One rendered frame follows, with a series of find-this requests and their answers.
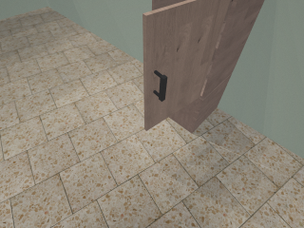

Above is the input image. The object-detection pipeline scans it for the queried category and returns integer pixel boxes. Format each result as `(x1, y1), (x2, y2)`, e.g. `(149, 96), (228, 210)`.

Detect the cupboard door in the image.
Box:
(142, 0), (231, 131)

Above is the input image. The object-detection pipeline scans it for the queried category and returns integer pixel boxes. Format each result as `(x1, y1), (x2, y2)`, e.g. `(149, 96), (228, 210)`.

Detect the handle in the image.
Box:
(153, 70), (168, 102)

